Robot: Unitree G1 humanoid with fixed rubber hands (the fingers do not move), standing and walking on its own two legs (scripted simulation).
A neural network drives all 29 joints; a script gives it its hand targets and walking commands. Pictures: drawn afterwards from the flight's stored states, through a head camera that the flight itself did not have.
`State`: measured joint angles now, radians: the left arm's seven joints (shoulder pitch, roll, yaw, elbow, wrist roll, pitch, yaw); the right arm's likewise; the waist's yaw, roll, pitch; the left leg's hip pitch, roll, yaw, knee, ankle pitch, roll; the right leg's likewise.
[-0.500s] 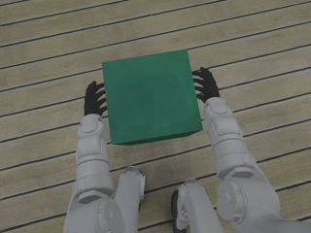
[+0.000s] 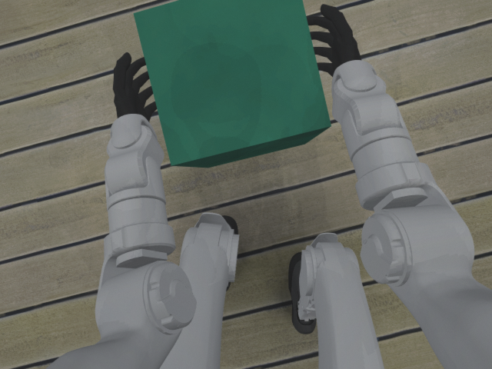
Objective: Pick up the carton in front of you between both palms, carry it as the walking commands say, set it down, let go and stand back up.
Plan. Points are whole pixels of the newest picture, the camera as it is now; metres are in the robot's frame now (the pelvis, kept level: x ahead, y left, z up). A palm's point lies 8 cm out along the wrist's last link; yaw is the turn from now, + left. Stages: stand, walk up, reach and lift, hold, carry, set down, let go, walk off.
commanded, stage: set down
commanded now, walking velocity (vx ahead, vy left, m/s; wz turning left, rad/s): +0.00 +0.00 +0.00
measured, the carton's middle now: (239, 94) +0.51 +0.10 -0.20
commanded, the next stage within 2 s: none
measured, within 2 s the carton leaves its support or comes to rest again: rests again in 1.24 s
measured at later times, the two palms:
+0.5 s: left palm (144, 114) +0.47 +0.27 -0.23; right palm (302, 70) +0.58 +0.00 -0.25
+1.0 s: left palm (151, 116) +0.47 +0.27 -0.25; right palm (307, 80) +0.58 -0.02 -0.28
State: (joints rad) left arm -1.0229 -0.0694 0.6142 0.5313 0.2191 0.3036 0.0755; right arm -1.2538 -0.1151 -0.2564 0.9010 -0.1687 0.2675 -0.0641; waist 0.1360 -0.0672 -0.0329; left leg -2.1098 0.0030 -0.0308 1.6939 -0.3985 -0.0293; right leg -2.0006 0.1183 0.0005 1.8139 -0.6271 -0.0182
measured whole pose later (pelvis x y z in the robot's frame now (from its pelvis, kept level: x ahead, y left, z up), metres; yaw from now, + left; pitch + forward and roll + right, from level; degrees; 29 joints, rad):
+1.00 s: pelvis -0.01 -0.02 -0.10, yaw +2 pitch +44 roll +6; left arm -1.39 0.13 0.65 0.90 0.10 0.24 0.02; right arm -1.65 -0.31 0.02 1.20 -0.08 0.25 -0.08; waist 0.24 -0.01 0.27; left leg -2.33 0.02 0.00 2.00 -0.44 -0.07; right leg -2.26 0.15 0.01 2.18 -0.68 -0.05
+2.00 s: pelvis -0.02 +0.00 -0.10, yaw +2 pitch +40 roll +5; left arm -1.38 0.22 0.47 0.97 -0.15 0.08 0.12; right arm -1.75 -0.51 0.24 1.16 0.13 0.19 -0.01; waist 0.22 0.02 0.39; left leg -2.29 0.03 0.05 2.01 -0.42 -0.01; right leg -2.21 0.12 0.05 2.20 -0.69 0.00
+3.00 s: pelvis +0.02 +0.00 +0.14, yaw +1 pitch +47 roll +1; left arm -1.01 0.06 0.48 0.59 0.01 0.26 0.10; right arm -1.42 -0.42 -0.11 1.08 -0.09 0.28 0.08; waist 0.24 -0.07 -0.02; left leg -1.69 -0.01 -0.01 1.12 -0.24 -0.02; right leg -1.62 0.08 0.04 1.25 -0.44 -0.02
